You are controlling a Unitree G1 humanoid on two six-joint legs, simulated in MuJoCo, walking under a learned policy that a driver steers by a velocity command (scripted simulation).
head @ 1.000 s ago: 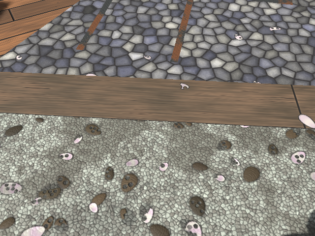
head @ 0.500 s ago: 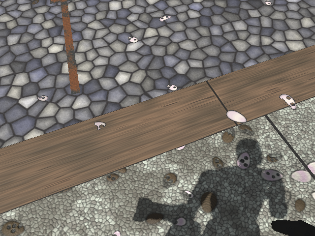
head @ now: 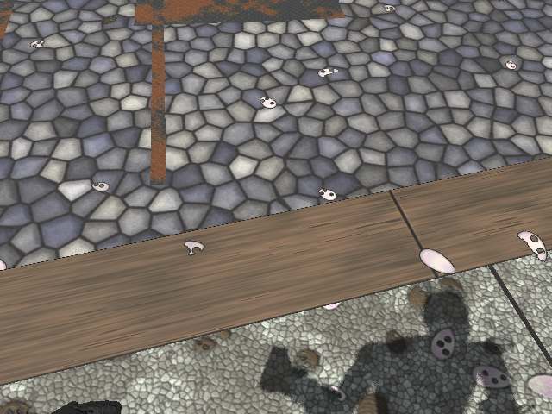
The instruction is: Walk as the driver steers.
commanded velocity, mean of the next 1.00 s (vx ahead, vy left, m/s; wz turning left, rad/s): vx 0.17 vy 0.00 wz -0.01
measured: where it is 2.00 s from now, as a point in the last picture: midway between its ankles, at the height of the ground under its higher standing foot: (339, 242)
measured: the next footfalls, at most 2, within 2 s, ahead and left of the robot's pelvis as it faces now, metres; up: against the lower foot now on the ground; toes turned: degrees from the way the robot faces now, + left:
left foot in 0.04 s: +0.04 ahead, +0.12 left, +0.00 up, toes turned +8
right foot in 0.50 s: +0.13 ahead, -0.09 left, +0.00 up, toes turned +20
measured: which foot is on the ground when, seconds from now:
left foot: up 0.00-0.02, down 0.04-0.54, up 0.56-0.76, down 0.78-1.00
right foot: down 0.00-0.06, up 0.08-0.48, down 0.50-0.78, up 0.80-1.00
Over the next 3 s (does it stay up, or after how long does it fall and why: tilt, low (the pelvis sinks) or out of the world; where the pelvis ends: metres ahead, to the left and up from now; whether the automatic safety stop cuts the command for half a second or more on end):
stays up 1.28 0.07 -0.14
